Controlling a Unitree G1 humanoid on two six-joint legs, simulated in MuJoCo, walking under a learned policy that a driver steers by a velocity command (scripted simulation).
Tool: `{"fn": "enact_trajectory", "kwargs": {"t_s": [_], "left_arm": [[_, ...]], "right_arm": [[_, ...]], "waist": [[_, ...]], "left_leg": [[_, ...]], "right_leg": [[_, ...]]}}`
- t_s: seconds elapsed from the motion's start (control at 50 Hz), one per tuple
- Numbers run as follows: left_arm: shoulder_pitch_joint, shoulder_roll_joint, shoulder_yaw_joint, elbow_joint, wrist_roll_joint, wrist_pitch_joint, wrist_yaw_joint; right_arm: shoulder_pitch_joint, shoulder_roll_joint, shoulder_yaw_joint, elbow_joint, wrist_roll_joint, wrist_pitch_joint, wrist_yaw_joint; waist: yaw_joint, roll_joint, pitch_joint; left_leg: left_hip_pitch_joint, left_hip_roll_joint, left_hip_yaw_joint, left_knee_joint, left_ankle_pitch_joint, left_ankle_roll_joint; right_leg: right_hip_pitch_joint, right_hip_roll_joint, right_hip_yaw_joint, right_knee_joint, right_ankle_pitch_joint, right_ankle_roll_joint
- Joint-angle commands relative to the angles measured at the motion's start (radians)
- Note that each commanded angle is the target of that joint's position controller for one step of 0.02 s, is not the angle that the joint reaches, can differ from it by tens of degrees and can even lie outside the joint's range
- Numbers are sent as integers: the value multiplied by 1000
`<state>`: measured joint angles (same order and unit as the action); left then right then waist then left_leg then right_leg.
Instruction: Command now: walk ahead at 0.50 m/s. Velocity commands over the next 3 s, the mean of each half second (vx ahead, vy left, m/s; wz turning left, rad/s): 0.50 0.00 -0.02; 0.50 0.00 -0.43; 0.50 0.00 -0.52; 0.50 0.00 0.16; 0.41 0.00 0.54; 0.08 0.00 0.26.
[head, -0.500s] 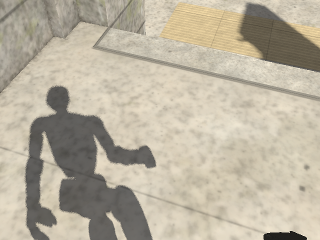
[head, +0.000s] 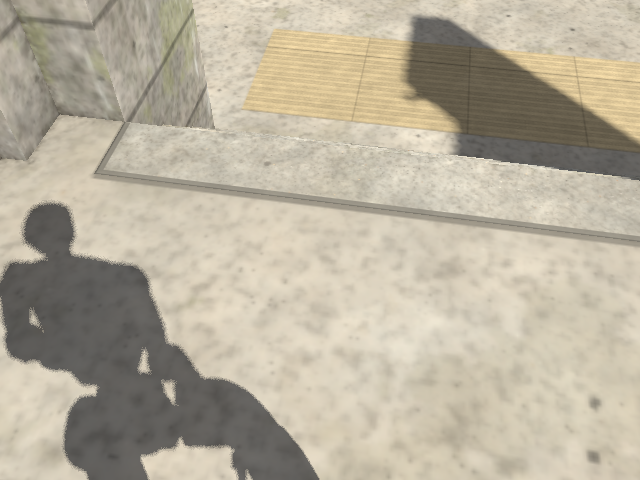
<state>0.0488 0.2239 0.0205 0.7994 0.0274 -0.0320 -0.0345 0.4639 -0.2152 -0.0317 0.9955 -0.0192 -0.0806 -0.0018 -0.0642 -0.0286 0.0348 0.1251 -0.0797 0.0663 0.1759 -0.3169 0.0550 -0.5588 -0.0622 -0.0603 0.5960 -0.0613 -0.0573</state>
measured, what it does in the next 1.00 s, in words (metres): walks ahead, turning right: right foot, then left foot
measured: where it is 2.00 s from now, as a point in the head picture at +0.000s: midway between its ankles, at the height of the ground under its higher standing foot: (427, 247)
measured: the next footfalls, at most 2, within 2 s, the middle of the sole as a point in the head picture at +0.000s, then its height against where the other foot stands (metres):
right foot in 0.06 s outside the picture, level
left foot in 0.60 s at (276, 470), level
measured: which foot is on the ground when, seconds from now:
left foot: down 0.00-0.08, up 0.10-0.58, down 0.60-1.00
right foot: up 0.00-0.04, down 0.06-0.60, up 0.62-1.00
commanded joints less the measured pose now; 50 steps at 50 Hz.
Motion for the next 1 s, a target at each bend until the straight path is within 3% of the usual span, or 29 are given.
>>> {"fn": "enact_trajectory", "kwargs": {"t_s": [0.02,0.04,0.06,0.08,0.1,0.12,0.14,0.16,0.18,0.22,0.28,0.38,0.48,0.54,0.56,0.58,0.6,0.62,0.64,0.66,0.68,0.72,0.76,0.82,0.92,1.0], "left_arm": [[44,101,31,-41,1,-25,14],[200,116,43,12,8,-34,23],[390,176,63,65,28,-45,36],[487,296,95,73,44,-45,42],[421,262,89,70,-1,-30,33],[308,213,77,58,-16,-26,32],[243,145,60,50,-16,-32,27],[216,112,50,56,-14,-38,27],[208,86,42,70,-18,-44,29],[249,86,40,96,-16,-60,29],[304,112,47,130,-20,-70,29],[379,104,40,168,-21,-68,29],[458,117,40,208,-12,-60,41],[421,142,49,205,-3,-53,50],[398,151,52,202,-3,-52,50],[381,145,50,199,-8,-52,46],[377,109,40,173,-18,-56,42],[496,-13,17,145,-59,-52,40],[451,104,46,160,-29,-41,48],[382,116,57,148,-24,-37,44],[341,90,53,140,-24,-36,36],[336,63,57,139,-2,-12,22],[326,37,55,133,2,12,10],[230,33,55,93,5,28,-3],[47,24,40,20,2,25,-23],[-64,33,32,-30,7,24,-33]], "right_arm": [[0,-171,-35,-17,-6,-5,-13],[-16,-171,-34,-14,-4,0,-12],[-14,-146,-24,-31,2,-1,-11],[88,-43,-3,-61,40,-3,0],[65,-123,-26,-44,11,-3,-1],[-22,-139,-35,-67,5,-1,1],[-76,-122,-29,-78,4,-6,6],[-90,-100,-28,-76,2,0,9],[-75,-88,-25,-70,-13,14,13],[-65,-65,-21,-61,-21,34,25],[-173,-65,-21,-94,-18,46,32],[-376,-50,-9,-154,-7,41,36],[-504,-64,-7,-202,-6,33,30],[-462,-89,-16,-205,-3,16,24],[-383,-104,-24,-183,-4,8,18],[-228,-127,-37,-133,-11,-5,8],[-51,-200,-59,-100,-36,-17,-8],[11,-314,-88,-103,-50,-12,-11],[-65,-242,-75,-122,-22,6,-7],[-164,-169,-54,-137,-14,7,-6],[-217,-120,-42,-141,-12,2,-4],[-227,-77,-30,-122,-5,-9,-12],[-191,-73,-29,-104,1,-27,-13],[-151,-92,-35,-85,5,-41,-13],[-109,-97,-35,-63,-1,-40,-13],[-45,-129,-44,-40,-2,-31,-21]], "waist": [[84,99,18],[153,74,-61],[217,20,-183],[189,-207,-321],[170,-144,-324],[122,-76,-157],[105,-17,-72],[76,-19,-27],[48,-41,-7],[34,-40,-16],[38,-27,25],[84,-28,63],[119,-30,77],[81,-38,56],[44,-40,20],[-23,-2,-62],[-81,80,-196],[-38,316,-342],[-27,189,-310],[10,115,-159],[28,86,-83],[68,125,-23],[83,114,-21],[85,104,10],[61,97,58],[32,96,78]], "left_leg": [[-22,300,-89,157,857,106],[-60,263,-52,340,909,87],[-232,218,-22,600,701,69],[-587,43,36,1004,139,17],[-703,8,-110,1120,-189,32],[-757,77,-130,1133,-109,42],[-741,116,-124,1075,-33,42],[-703,147,-116,1012,5,39],[-653,165,-110,966,25,27],[-618,166,-89,943,53,9],[-717,193,-66,851,147,-19],[-753,186,-23,583,307,-42],[-743,151,-19,436,305,-30],[-639,121,-26,370,199,-5],[-523,93,-16,338,161,8],[-317,78,-9,271,190,30],[-51,240,-171,256,108,75],[233,539,-608,169,9,188],[137,525,-701,94,-67,184],[-2,483,-532,78,-78,154],[-115,440,-410,42,7,131],[-236,371,-237,3,130,82],[-258,360,-159,-15,224,79],[-244,356,-62,-44,284,86],[-222,326,79,-51,371,82],[-126,359,142,-26,463,75]], "right_leg": [[130,62,-30,-56,-100,-51],[318,93,-46,-116,-78,-76],[593,-20,80,-120,-124,-122],[879,-330,573,-203,-249,-247],[839,-351,767,-325,-240,-264],[699,-312,585,-326,-275,-232],[566,-269,467,-366,-212,-206],[482,-218,373,-398,-157,-169],[414,-178,301,-421,-94,-142],[384,-156,239,-442,18,-147],[403,-140,180,-489,41,-158],[455,-106,109,-499,129,-141],[581,-143,148,-432,251,-149],[617,-161,176,-337,381,-132],[601,-148,173,-252,478,-117],[548,-99,139,-76,496,-97],[380,-37,99,191,278,-77],[27,132,4,548,-345,-29],[-49,99,105,656,-440,-47],[-69,46,123,658,-354,-53],[-49,9,119,621,-284,-50],[8,-25,110,566,-238,-34],[14,-27,98,561,-206,-22],[-80,-46,83,517,-110,-7],[-96,-37,29,250,50,5],[-61,-17,-41,100,33,-31]]}}
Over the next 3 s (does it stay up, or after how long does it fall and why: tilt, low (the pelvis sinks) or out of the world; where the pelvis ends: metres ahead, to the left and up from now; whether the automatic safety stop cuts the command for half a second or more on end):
stays up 1.20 -0.32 0.01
